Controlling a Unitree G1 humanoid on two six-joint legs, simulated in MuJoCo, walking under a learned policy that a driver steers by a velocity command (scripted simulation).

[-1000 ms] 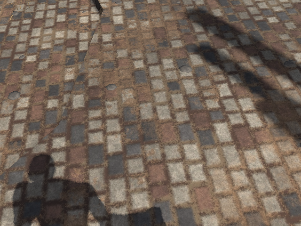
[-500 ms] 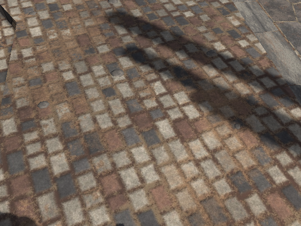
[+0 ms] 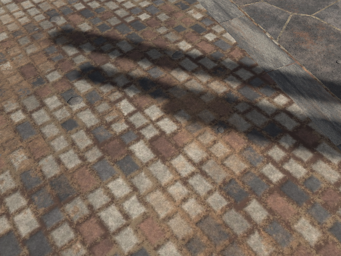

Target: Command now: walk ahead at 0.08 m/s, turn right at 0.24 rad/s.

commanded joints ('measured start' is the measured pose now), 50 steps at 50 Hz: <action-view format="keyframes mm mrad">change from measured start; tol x32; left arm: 1 6 147 32 -43 -3 -10 -5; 50 123 178 27 26 -43 -164 -26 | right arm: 1 -27 -84 -16 -81 8 -25 11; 25 238 -60 1 -122 52 -72 -4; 43 -172 -40 13 -221 27 -61 93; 50 236 -195 -50 -157 14 -61 61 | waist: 1 27 -163 -100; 7 -51 218 14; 22 41 132 -48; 25 80 -285 -187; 42 68 -64 80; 50 -145 83 -360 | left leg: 1 88 -7 27 -115 -4 24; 8 353 350 -631 -635 -347 381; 21 164 134 -311 -502 42 233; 26 -405 18 -112 425 -129 99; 35 -350 91 -47 213 216 62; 46 151 -91 168 -180 215 229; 49 930 329 -828 -425 -39 539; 50 838 298 -701 -488 -46 455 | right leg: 1 47 -254 268 -153 -73 -181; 11 -507 -103 -27 475 -181 38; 22 218 -69 -80 -56 82 54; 25 522 -506 653 -274 -498 -186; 41 283 -334 -210 -336 350 -88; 46 337 -330 -303 97 983 -34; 47 157 -296 -310 350 847 0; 48 -281 -148 -286 744 -141 58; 50 -519 -98 11 945 -277 49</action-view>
